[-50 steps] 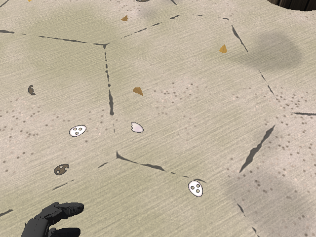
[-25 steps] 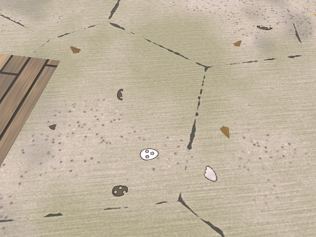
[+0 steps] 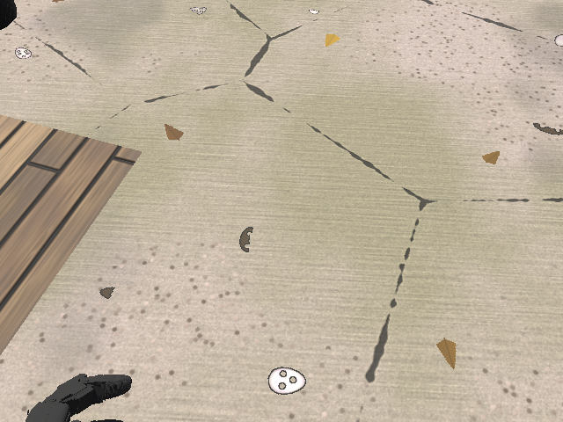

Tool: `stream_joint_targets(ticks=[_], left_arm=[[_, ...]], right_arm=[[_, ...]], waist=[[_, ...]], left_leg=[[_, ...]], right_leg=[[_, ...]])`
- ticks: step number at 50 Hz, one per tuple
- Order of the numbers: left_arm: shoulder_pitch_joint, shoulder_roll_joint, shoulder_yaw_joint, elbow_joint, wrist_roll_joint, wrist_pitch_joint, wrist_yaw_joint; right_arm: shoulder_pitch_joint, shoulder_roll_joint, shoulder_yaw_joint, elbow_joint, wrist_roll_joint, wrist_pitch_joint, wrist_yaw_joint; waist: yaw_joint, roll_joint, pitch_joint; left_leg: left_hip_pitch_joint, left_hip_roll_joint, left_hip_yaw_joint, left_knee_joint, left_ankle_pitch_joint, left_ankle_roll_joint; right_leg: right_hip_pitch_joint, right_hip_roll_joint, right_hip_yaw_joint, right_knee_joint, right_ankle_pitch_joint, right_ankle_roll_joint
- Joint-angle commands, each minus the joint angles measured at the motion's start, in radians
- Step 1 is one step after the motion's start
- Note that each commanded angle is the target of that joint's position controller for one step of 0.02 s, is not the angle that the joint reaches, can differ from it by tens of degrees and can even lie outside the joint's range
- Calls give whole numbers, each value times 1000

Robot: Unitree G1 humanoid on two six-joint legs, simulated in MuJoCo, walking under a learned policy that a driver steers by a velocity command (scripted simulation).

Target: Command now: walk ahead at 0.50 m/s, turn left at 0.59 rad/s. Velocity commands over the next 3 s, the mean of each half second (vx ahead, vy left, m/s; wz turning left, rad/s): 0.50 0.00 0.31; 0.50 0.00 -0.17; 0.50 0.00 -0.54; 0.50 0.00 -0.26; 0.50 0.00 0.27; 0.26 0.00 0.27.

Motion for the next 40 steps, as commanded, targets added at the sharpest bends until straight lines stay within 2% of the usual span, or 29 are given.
stream_joint_targets(ticks=[1,2,3,4,5,6,7,8,10,12,14,16,18,20,23,24,25,26,27,28,29,30,31,32,33,34,36,37,40], left_arm=[[86,153,62,-41,-1,-29,5],[211,195,76,-27,17,-34,12],[331,284,99,-3,36,-23,16],[353,231,89,15,11,-16,5],[309,156,68,6,4,-12,6],[266,127,57,4,10,-4,6],[231,105,48,11,15,1,5],[214,88,40,18,21,0,6],[211,81,38,34,15,-6,5],[224,110,45,54,5,-11,5],[233,138,52,69,-2,-8,8],[246,155,55,83,-6,0,10],[275,169,56,101,-13,7,11],[317,180,57,124,-19,16,10],[341,196,60,152,-27,32,13],[336,204,62,157,-28,38,15],[320,209,62,158,-31,43,18],[326,189,53,161,-28,45,21],[318,141,30,137,-4,42,23],[412,30,-6,107,6,23,19],[367,119,14,121,-13,5,14],[290,166,29,92,-35,-5,8],[244,157,27,85,-31,-7,11],[224,148,29,84,-13,-5,13],[245,137,31,93,-11,6,11],[266,116,27,103,-15,19,9],[262,83,21,106,-17,43,11],[236,78,20,97,-16,50,14],[166,71,20,77,-14,52,9]], right_arm=[[-36,-124,-32,-63,-3,-5,-5],[-37,-67,-10,-77,-13,-8,0],[82,-4,10,-104,7,-16,-1],[108,-65,7,-98,16,-21,-3],[37,-135,-12,-86,15,-18,-3],[-32,-138,-13,-94,3,-15,-4],[-80,-125,-13,-108,-10,-17,-1],[-92,-110,-14,-113,-11,-17,3],[-75,-71,-6,-107,-3,-14,12],[-110,-46,4,-119,-11,-14,14],[-166,-31,15,-134,-20,-20,19],[-225,-19,24,-143,-17,-30,28],[-286,-17,28,-153,-12,-37,36],[-338,-25,27,-169,-6,-40,42],[-374,-47,20,-188,-3,-44,51],[-351,-59,14,-184,-5,-45,52],[-281,-79,2,-164,-11,-46,50],[-150,-120,-22,-120,-16,-43,43],[27,-187,-45,-87,-25,-38,31],[80,-279,-60,-73,-30,-31,28],[88,-188,-37,-72,-19,-33,32],[24,-154,-21,-75,-18,-38,34],[-35,-129,-13,-79,-20,-41,35],[-82,-105,-6,-80,-26,-43,40],[-113,-82,0,-81,-34,-49,40],[-127,-77,-1,-76,-34,-55,40],[-127,-88,-7,-53,-31,-73,37],[-120,-98,-11,-41,-35,-78,34],[-101,-110,-15,-11,-41,-82,24]], waist=[[113,166,-67],[171,104,-183],[149,-168,-335],[147,-259,-325],[167,-142,-187],[162,-68,-105],[147,-41,-39],[125,-56,-16],[102,-80,-15],[100,-65,-6],[112,-43,-1],[132,-39,5],[155,-38,13],[172,-40,22],[160,-52,36],[137,-56,24],[87,-51,-14],[27,-30,-100],[-47,53,-235],[3,322,-344],[-31,246,-343],[-18,204,-204],[9,144,-135],[36,118,-81],[70,131,-69],[88,135,-64],[102,121,-37],[99,110,-19],[80,91,10]], left_leg=[[-75,207,-207,49,309,96],[-154,151,-145,270,259,61],[-483,5,5,613,-54,-17],[-658,47,13,794,-226,-34],[-703,89,1,859,-137,-40],[-685,120,41,857,-64,-43],[-666,143,51,808,-15,-44],[-626,168,53,763,20,-41],[-569,182,78,688,40,-42],[-580,194,101,590,74,-51],[-581,210,124,466,163,-58],[-546,205,149,338,263,-61],[-495,187,174,236,335,-64],[-473,173,186,177,354,-59],[-451,159,190,110,294,-24],[-402,147,202,86,273,-9],[-286,122,226,45,280,12],[-87,102,240,28,288,39],[194,252,76,59,302,97],[482,485,-385,-37,127,253],[461,489,-502,-118,4,258],[354,456,-369,-135,38,222],[234,411,-256,-150,133,201],[129,377,-182,-179,228,192],[58,356,-121,-209,289,181],[12,348,-82,-239,313,181],[-44,349,0,-285,369,186],[-54,350,35,-302,380,184],[-39,334,142,-324,406,155]], right_leg=[[266,4,-24,-61,-51,-57],[491,-113,75,-44,-86,-114],[853,-345,475,-100,-291,-267],[874,-413,729,-193,-540,-307],[757,-368,613,-220,-593,-268],[641,-322,469,-222,-487,-237],[534,-279,367,-242,-364,-233],[467,-246,294,-263,-279,-227],[413,-215,208,-300,-182,-236],[404,-221,156,-331,-102,-261],[412,-222,108,-351,-41,-269],[408,-203,47,-358,-5,-255],[406,-191,4,-352,11,-240],[436,-208,0,-341,14,-233],[507,-249,9,-301,61,-213],[521,-253,3,-266,128,-203],[515,-234,-29,-180,266,-183],[471,-187,-74,-17,370,-158],[293,-138,-118,262,183,-116],[-91,34,-131,617,-437,-51],[-211,8,1,752,-571,-57],[-274,-39,-4,774,-494,-71],[-250,-79,-27,736,-407,-71],[-216,-103,-31,678,-349,-63],[-154,-126,-19,647,-308,-58],[-113,-130,-19,627,-285,-50],[-109,-131,-14,587,-239,-34],[-131,-127,-1,552,-199,-27],[-162,-108,20,400,-28,-22]])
